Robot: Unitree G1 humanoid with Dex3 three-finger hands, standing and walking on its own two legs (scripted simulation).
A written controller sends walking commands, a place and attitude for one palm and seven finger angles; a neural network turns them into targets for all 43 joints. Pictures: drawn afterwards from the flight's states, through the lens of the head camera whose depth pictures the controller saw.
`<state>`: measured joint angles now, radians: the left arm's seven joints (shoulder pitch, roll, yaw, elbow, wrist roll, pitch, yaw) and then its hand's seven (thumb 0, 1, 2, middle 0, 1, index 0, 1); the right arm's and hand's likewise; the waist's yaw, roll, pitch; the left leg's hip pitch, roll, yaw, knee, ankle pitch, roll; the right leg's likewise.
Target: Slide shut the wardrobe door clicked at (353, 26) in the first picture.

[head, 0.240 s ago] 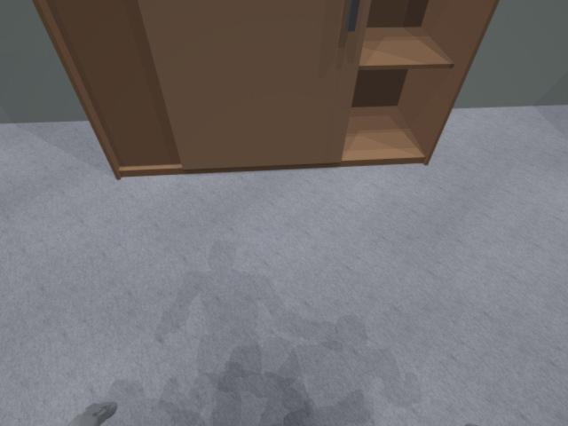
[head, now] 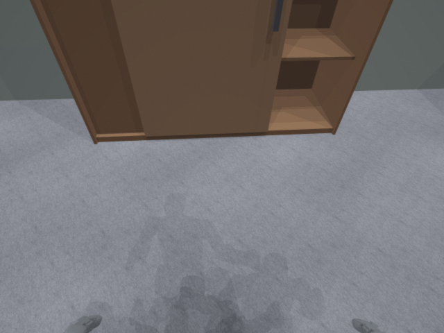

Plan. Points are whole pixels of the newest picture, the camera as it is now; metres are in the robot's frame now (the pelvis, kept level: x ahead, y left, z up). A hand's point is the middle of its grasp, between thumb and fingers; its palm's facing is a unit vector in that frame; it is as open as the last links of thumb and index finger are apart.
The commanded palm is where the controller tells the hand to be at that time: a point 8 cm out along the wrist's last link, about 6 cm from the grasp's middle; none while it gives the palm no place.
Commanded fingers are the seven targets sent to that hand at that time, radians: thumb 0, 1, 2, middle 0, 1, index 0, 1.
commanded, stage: stand and wait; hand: left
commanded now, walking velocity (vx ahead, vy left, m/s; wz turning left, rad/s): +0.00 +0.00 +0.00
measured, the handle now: out of the picture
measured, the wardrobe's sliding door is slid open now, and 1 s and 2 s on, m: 0.48 0.48 0.48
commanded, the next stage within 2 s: look at it before walking up in 0.68 s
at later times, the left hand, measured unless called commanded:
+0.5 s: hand out of the picture +0.05 +0.24 -0.15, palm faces -0.03 -0.94 -0.34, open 7.4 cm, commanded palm none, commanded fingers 0.00 0.90 0.90 -0.20 -0.30 -0.20 -0.30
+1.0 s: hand out of the picture +0.05 +0.23 -0.15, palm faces -0.03 -0.94 -0.33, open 7.4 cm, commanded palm none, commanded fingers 0.00 0.90 0.90 -0.20 -0.30 -0.20 -0.30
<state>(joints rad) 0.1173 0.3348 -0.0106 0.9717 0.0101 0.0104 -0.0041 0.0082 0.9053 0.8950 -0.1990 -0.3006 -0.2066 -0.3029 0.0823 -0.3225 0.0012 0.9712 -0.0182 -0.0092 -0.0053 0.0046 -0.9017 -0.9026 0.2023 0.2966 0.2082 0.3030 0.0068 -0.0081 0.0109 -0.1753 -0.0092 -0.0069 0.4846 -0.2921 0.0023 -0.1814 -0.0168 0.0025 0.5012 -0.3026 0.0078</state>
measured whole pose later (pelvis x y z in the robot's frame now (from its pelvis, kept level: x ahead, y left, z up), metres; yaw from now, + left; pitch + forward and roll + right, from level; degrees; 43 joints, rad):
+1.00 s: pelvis -0.03 -0.01 +0.01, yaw +0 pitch -2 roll +0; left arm 0.13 0.34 -0.01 1.08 0.01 0.00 -0.01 0.01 0.91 0.90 -0.20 -0.30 -0.21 -0.30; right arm 0.13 -0.34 0.00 1.11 -0.01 -0.01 0.00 0.00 -0.90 -0.90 0.20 0.30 0.21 0.30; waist 0.00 0.00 0.03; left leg -0.15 0.01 -0.01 0.38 -0.20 -0.02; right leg -0.16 0.01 0.00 0.40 -0.21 -0.01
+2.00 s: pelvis +0.09 -0.07 +0.01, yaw -17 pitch +0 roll +1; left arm 0.43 0.15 0.03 1.04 0.02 -0.05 -0.01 0.01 0.91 0.90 -0.20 -0.30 -0.20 -0.30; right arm 0.19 -0.21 -0.06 1.02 -0.02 -0.01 0.01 0.01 -0.91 -0.90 0.20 0.30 0.20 0.30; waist 0.03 0.01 0.04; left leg -0.59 0.11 0.05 1.15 -0.24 -0.06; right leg -0.11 0.07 0.01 0.39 -0.28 -0.09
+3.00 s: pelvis +0.50 -0.17 -0.02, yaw -42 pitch +1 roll -1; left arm 0.09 0.14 0.05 0.97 0.03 -0.01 -0.04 0.01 0.91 0.90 -0.19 -0.30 -0.20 -0.30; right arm 0.58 -0.06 -0.01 1.16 -0.02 -0.06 -0.02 0.00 -0.90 -0.90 0.20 0.30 0.21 0.30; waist -0.07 -0.01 0.08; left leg 0.06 0.09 0.40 0.60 -0.50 -0.01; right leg -0.39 0.02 -0.21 0.61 -0.23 -0.11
